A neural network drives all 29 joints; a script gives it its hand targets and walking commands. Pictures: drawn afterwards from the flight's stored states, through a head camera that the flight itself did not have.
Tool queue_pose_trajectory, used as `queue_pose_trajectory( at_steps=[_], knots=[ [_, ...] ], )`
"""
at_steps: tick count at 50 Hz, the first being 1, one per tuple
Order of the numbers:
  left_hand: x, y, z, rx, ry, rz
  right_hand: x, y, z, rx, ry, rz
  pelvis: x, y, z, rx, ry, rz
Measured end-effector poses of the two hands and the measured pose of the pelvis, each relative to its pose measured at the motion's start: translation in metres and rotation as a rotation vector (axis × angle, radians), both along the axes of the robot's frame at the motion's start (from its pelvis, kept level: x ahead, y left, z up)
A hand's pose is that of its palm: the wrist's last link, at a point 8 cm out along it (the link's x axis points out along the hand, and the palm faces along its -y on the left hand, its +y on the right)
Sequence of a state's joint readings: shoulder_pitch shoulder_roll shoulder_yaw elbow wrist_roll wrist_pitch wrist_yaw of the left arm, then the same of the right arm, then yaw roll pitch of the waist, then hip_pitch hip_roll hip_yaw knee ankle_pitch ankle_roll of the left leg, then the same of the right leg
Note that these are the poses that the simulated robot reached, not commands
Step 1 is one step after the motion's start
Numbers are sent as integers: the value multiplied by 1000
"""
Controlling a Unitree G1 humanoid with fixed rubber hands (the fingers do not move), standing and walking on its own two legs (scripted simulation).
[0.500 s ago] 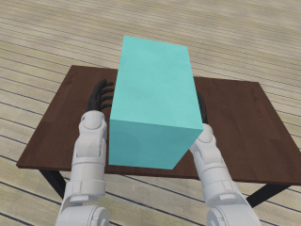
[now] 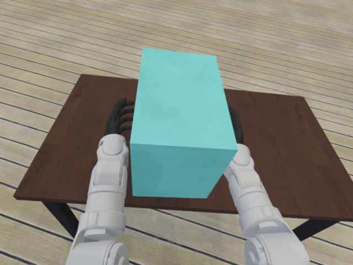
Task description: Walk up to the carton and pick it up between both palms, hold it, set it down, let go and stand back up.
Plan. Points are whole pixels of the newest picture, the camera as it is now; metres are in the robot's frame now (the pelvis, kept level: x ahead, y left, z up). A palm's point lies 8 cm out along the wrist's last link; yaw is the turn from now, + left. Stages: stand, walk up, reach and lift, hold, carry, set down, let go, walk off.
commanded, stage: set down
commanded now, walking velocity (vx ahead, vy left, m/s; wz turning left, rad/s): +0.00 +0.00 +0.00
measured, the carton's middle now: (175, 124) +0.41 +0.00 +0.09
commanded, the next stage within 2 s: none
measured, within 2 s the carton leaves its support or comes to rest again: rests again in 1.72 s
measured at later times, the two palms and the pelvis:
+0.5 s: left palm (126, 138) +0.38 +0.11 +0.07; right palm (237, 141) +0.38 -0.16 +0.08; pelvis -0.01 -0.01 +0.00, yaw -2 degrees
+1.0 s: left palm (130, 147) +0.39 +0.11 +0.02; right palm (232, 144) +0.40 -0.16 +0.03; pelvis +0.00 -0.02 +0.00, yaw -3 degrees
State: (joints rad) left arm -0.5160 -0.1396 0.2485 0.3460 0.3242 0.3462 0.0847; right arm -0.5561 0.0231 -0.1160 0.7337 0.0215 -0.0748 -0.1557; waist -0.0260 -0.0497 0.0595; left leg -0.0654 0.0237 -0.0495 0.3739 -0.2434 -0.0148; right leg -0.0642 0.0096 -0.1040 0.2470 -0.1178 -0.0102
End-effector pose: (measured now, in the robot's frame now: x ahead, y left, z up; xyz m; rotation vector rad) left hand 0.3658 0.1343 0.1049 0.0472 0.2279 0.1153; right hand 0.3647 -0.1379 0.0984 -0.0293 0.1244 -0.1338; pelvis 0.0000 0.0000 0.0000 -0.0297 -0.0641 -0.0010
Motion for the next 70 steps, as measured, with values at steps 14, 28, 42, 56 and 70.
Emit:
queue_pose_trajectory(
  at_steps=[14,28,42,56,70],
  knots=[
    [5,-16,-14,-12,35,3,4,-16,-12,-8,32,-2,-6,-7,1,10,37,-25],
    [12,-22,-36,-35,64,26,17,-22,-27,-8,60,22,-7,-16,1,25,112,-43],
    [20,-24,-65,-39,89,43,31,-24,-50,-23,86,43,0,-19,0,27,188,-51],
    [31,-26,-92,-43,114,62,46,-26,-75,-34,113,62,5,-18,-4,31,296,-65],
    [32,-28,-120,-56,147,87,55,-27,-101,-32,148,89,6,-19,-8,33,399,-65]
  ],
)
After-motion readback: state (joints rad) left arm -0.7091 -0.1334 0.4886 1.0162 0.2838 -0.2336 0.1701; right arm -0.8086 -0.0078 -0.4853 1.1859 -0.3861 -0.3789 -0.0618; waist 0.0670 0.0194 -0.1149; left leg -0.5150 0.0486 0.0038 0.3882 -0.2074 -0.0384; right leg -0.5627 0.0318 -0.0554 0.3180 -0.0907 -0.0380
